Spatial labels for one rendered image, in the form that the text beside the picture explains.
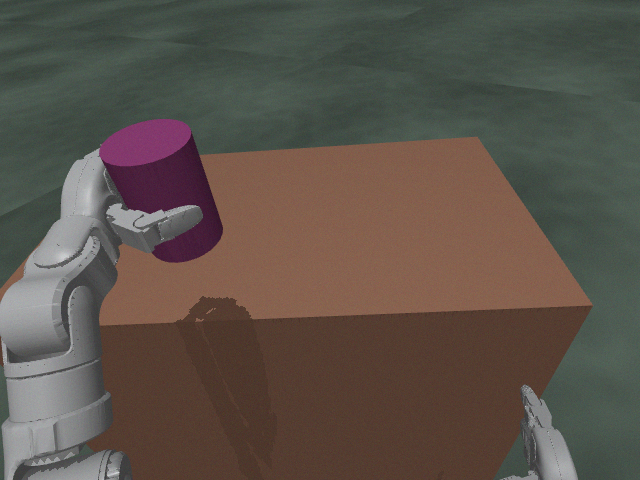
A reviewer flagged left robot hand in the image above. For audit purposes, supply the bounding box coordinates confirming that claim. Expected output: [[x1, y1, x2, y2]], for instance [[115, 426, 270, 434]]
[[60, 144, 203, 253]]

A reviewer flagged left robot arm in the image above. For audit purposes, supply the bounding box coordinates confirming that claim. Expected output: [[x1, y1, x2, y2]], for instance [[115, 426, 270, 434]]
[[0, 215, 133, 480]]

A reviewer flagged right robot hand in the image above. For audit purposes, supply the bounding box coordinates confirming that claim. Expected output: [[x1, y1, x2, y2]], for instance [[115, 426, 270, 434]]
[[500, 385, 578, 480]]

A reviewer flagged can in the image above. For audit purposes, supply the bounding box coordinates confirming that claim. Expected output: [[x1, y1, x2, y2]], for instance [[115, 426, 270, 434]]
[[99, 119, 223, 263]]

